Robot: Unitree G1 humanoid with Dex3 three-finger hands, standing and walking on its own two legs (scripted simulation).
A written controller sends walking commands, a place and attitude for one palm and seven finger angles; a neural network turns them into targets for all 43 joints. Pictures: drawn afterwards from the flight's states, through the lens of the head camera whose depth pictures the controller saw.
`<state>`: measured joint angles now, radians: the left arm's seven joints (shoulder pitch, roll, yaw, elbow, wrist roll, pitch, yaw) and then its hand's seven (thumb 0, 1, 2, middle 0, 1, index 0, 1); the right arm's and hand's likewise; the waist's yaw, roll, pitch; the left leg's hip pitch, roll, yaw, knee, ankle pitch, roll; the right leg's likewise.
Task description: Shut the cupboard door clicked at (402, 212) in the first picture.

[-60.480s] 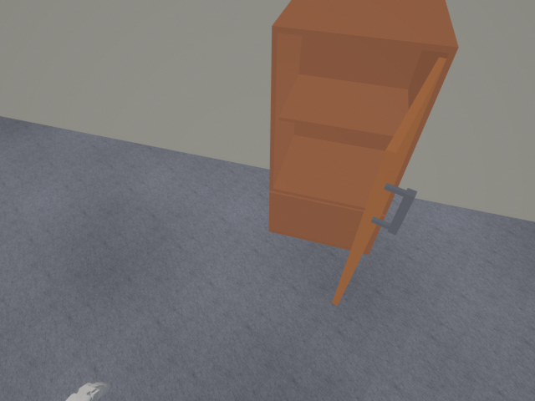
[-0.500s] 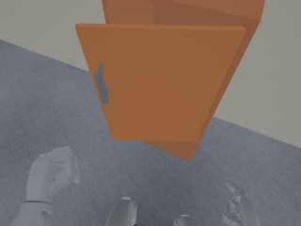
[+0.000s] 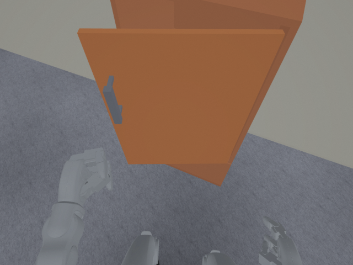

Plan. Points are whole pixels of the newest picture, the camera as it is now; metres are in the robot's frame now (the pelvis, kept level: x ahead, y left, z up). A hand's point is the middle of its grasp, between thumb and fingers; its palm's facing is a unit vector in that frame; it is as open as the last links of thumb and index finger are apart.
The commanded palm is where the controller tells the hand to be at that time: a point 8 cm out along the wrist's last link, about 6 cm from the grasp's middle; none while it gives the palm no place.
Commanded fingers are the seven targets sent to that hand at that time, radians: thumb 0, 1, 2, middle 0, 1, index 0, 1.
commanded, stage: bring the fist close to the handle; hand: left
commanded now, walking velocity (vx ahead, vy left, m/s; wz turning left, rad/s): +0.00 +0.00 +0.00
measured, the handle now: (114, 100) +0.49 +0.19 +0.05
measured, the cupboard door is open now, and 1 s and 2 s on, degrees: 25 25 11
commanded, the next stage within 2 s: push the door shut along its arc in 0.98 s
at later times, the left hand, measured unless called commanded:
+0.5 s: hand (122, 134) +0.38 +0.15 +0.06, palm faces +0.05 -1.00 -0.05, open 3.1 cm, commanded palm +0.36 +0.20 +0.06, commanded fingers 0.00 0.90 0.90 -1.30 -1.50 -1.30 -1.50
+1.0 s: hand (118, 132) +0.39 +0.16 +0.06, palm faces +0.09 -1.00 -0.01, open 3.1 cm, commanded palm +0.37 +0.21 +0.06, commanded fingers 0.00 0.90 0.90 -1.30 -1.50 -1.30 -1.50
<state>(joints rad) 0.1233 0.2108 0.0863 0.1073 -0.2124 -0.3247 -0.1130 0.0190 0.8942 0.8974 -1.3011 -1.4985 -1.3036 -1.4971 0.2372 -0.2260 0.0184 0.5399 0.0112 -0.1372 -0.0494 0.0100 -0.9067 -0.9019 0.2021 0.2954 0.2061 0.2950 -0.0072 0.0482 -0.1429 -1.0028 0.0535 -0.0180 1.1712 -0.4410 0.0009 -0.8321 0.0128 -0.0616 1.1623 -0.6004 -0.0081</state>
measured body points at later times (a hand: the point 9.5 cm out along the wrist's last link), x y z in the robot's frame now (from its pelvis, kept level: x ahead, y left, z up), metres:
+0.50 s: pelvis +0.00 +0.00 +0.00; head +0.07 +0.00 +0.45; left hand +0.38 +0.20 +0.07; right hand +0.12 -0.25 -0.11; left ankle +0.07 +0.12 -0.64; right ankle -0.02 -0.12 -0.64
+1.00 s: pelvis +0.00 +0.00 +0.01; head +0.08 +0.00 +0.45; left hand +0.38 +0.21 +0.06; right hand +0.09 -0.26 -0.11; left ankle +0.07 +0.12 -0.64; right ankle -0.02 -0.12 -0.64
